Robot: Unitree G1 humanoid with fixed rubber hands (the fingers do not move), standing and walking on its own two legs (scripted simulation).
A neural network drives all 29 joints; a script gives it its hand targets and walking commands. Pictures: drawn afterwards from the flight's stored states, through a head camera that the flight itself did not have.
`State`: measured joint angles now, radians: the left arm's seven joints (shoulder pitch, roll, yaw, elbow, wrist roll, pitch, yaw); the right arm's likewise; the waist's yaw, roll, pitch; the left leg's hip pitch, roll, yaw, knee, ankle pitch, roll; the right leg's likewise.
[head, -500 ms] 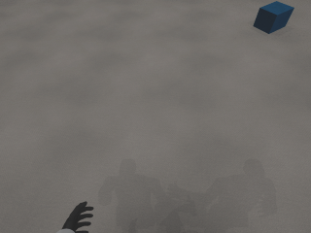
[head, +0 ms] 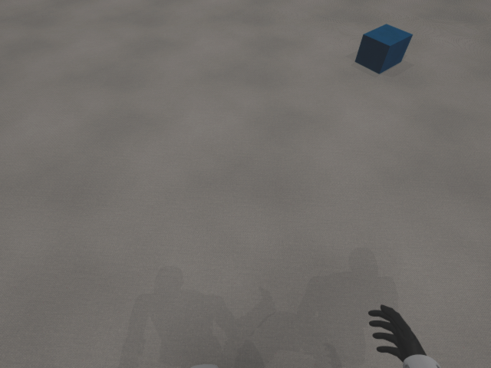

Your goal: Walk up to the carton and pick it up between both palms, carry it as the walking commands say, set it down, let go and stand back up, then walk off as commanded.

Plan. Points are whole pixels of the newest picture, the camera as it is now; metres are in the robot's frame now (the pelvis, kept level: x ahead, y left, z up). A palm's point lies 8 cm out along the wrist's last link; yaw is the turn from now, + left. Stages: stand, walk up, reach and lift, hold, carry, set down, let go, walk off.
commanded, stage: walk up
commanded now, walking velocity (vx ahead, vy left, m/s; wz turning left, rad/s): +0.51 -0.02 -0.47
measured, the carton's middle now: (382, 48) +2.47 -0.72 -0.65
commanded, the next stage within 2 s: none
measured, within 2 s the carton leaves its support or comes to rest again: neither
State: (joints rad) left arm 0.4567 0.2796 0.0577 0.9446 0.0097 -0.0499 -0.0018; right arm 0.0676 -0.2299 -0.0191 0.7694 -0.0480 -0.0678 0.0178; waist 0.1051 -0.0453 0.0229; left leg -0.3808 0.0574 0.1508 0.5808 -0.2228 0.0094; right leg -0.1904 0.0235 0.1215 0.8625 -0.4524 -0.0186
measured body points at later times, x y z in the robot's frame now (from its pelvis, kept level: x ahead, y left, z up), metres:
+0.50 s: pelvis +0.26 -0.09 +0.00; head +0.31 -0.11 +0.44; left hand +0.46 +0.13 -0.12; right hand +0.19 -0.33 -0.15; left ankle +0.13 +0.09 -0.64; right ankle +0.33 -0.17 -0.73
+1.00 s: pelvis +0.52 -0.08 +0.00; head +0.55 -0.08 +0.45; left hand +0.46 +0.17 -0.14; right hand +0.68 -0.34 -0.11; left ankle +0.64 +0.02 -0.73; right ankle +0.33 -0.17 -0.72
